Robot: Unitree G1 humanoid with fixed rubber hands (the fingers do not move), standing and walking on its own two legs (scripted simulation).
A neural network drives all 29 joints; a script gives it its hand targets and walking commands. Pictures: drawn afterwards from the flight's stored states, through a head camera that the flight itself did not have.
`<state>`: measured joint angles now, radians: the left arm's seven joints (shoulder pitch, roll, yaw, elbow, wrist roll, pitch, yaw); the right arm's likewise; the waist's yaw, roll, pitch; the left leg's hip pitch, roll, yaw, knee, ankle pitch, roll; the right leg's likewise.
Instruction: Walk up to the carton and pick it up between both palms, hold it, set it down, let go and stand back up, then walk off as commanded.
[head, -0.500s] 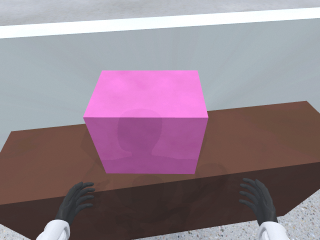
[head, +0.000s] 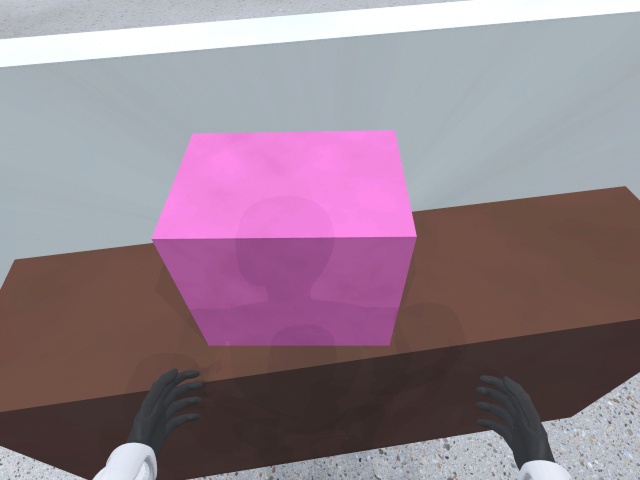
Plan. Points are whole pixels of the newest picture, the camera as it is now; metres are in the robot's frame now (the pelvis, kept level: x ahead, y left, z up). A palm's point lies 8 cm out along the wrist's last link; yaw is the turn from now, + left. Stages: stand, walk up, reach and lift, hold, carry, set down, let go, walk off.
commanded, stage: set down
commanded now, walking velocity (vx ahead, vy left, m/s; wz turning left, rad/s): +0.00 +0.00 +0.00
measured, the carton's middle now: (295, 244) +0.47 +0.04 +0.01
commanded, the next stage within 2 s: let go in 0.68 s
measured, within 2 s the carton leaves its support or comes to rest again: neither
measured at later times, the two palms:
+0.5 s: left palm (168, 447) +0.20 +0.21 -0.07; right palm (525, 473) +0.15 -0.23 -0.07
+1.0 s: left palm (183, 459) +0.19 +0.19 -0.07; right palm out of the picture +0.14 -0.22 -0.09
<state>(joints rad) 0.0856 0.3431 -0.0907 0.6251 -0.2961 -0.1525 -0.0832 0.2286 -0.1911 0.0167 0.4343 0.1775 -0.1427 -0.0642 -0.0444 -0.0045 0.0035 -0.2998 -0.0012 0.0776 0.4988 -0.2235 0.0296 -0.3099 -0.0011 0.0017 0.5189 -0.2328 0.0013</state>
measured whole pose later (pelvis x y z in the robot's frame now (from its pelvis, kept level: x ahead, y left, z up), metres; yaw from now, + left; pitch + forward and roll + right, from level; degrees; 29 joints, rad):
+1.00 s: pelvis +0.00 +0.00 +0.00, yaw -1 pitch -1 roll +1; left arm 0.10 0.19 -0.09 0.63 -0.20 0.12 0.02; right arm 0.23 -0.19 0.02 0.64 0.03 -0.14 0.03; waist -0.04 0.02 0.00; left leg -0.25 0.00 0.09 0.48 -0.22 0.03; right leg -0.27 0.00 0.01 0.52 -0.24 0.00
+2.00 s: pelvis +0.01 +0.00 +0.00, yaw -1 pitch +0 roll +1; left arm 0.10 0.32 -0.08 0.89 -0.13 0.02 0.01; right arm 0.23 -0.26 0.02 0.97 -0.03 -0.05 0.03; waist -0.04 0.00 0.01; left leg -0.25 0.00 0.09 0.48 -0.24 0.03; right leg -0.27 0.00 0.01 0.52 -0.25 0.00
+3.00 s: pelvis +0.01 +0.00 +0.00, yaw -1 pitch +0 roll +1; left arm 0.10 0.32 -0.08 0.94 -0.13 0.01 0.01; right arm 0.23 -0.26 0.02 1.02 -0.03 -0.05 0.02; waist -0.04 -0.01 0.01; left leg -0.25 0.00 0.09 0.48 -0.23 0.03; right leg -0.27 0.00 0.01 0.52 -0.24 0.00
